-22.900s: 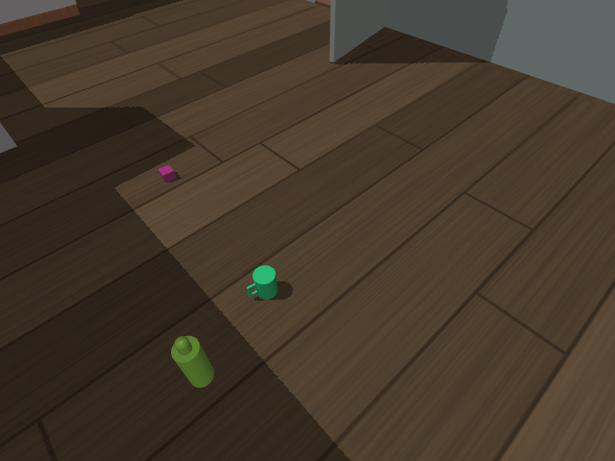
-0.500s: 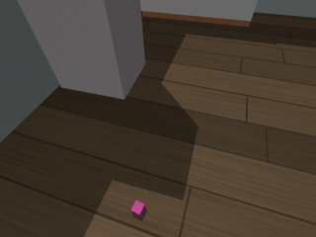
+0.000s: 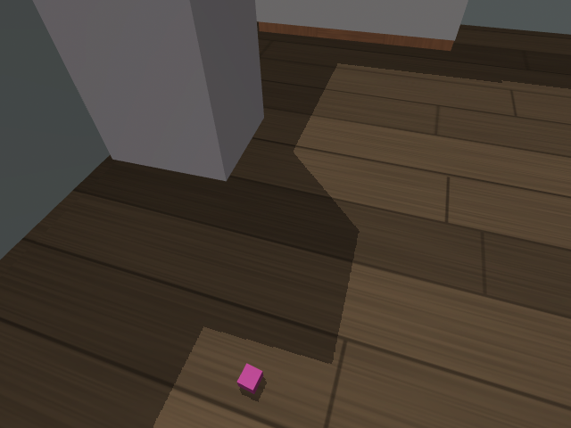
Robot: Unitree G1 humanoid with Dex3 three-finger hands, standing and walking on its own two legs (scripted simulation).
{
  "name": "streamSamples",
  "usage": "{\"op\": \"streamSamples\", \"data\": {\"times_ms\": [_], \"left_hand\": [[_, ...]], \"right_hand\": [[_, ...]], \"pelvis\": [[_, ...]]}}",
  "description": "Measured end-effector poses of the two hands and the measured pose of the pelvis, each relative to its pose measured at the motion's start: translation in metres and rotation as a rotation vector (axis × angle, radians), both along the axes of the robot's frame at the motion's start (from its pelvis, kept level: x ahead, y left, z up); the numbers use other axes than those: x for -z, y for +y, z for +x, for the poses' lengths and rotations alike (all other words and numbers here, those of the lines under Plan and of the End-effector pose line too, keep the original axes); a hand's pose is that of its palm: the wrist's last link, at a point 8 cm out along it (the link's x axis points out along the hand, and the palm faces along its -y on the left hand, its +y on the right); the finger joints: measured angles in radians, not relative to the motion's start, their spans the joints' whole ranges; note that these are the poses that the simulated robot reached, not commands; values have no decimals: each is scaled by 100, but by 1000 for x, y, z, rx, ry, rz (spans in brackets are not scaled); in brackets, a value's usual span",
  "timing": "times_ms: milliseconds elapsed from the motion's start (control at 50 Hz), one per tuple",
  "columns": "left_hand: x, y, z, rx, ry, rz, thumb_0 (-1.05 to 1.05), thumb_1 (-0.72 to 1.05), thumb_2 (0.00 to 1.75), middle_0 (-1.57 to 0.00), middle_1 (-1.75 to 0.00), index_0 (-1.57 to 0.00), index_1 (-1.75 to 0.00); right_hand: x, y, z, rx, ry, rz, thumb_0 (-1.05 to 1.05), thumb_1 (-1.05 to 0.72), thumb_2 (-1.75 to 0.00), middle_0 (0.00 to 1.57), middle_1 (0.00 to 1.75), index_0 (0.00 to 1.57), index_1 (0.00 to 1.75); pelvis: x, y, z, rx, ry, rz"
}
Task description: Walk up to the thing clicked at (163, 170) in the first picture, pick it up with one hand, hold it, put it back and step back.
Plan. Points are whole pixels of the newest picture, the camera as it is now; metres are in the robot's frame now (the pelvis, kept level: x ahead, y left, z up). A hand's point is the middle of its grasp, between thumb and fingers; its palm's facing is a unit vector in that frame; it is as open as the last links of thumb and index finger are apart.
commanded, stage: stand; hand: left
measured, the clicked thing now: (250, 378) +0.41 +0.18 -0.76
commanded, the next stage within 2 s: walk up in 0.68 s
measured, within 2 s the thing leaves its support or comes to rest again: neither
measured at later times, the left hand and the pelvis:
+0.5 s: hand out of the picture +0.07 +0.25 -0.16, palm faces -0.04 -0.94 -0.34, open 7.3 cm; pelvis +0.00 +0.00 +0.00, yaw +0 degrees
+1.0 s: hand out of the picture +0.07 +0.21 -0.17, palm faces -0.09 -0.91 -0.40, open 7.3 cm; pelvis -0.02 -0.08 -0.03, yaw -4 degrees
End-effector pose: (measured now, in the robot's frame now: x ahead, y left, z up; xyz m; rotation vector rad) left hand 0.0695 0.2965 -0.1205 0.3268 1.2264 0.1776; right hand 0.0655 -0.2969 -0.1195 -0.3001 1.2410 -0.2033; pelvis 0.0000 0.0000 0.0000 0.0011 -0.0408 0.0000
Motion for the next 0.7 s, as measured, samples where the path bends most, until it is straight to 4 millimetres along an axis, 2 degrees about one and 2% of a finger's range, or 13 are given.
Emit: {"op": "streamSamples", "data": {"times_ms": [700], "left_hand": [[1, 0, 2, -3, 8, -2, 0, 91, 90, -21, -30, -20, -30]], "right_hand": [[0, -2, 3, 5, -3, -6, 0, -90, -90, 20, 30, 21, 30]], "pelvis": [[1, -1, 4, 1, 4, 2]]}}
